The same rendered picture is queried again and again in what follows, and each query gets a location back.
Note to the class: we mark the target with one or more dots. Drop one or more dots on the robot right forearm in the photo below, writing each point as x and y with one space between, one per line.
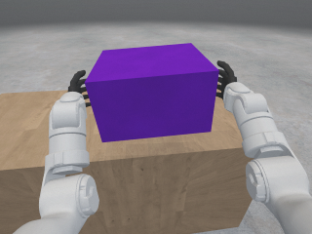
261 138

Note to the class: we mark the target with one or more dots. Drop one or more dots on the left robot upper arm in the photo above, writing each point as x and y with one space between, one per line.
65 205

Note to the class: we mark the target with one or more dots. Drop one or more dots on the robot right hand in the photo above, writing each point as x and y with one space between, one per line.
227 77

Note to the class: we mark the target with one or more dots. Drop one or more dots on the pedestal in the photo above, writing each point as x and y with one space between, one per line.
183 184

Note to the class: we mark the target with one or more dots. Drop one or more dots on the robot left forearm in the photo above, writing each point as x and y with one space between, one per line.
67 139

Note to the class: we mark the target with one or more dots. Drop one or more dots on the right robot upper arm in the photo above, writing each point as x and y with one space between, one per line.
281 185

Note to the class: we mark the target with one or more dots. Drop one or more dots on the robot left hand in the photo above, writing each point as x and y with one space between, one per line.
76 83

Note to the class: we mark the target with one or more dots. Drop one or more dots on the carton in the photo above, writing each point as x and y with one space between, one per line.
155 91

